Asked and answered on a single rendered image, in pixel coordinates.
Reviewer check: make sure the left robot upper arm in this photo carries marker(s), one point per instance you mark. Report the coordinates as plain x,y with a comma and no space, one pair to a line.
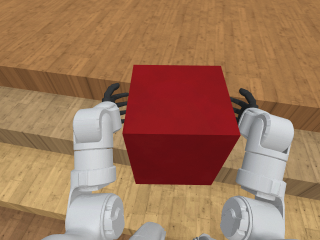
93,216

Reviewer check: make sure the robot left forearm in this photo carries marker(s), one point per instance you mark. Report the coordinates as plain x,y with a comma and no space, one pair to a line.
93,130

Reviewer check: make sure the left robot hand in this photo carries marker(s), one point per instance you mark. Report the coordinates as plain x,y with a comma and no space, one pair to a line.
108,97

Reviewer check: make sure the robot right forearm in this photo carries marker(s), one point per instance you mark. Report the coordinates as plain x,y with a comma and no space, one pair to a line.
269,139

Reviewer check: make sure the right robot hand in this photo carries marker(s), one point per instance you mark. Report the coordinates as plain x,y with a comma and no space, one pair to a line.
250,99

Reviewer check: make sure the right robot upper arm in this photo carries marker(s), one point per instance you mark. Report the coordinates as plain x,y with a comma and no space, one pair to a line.
244,218

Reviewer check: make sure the left robot thigh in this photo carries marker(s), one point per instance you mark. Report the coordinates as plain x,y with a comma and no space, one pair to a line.
149,231

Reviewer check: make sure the carton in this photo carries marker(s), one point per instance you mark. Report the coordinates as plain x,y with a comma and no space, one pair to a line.
180,125

